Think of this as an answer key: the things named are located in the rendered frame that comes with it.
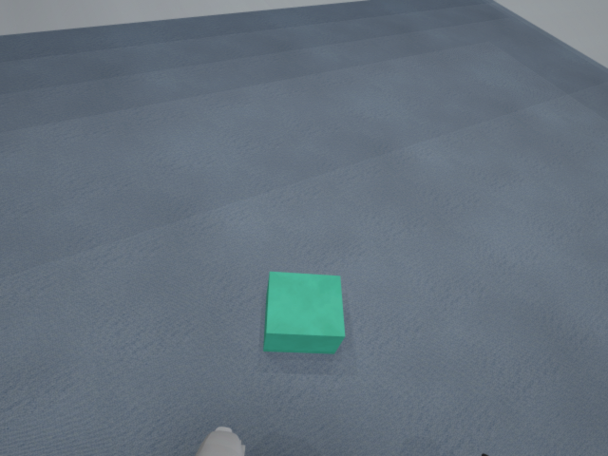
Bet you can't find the robot left thigh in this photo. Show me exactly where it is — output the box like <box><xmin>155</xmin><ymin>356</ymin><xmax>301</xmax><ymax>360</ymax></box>
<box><xmin>195</xmin><ymin>430</ymin><xmax>245</xmax><ymax>456</ymax></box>

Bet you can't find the carton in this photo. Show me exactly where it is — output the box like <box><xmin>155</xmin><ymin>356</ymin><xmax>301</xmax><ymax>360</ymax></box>
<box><xmin>263</xmin><ymin>272</ymin><xmax>345</xmax><ymax>354</ymax></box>

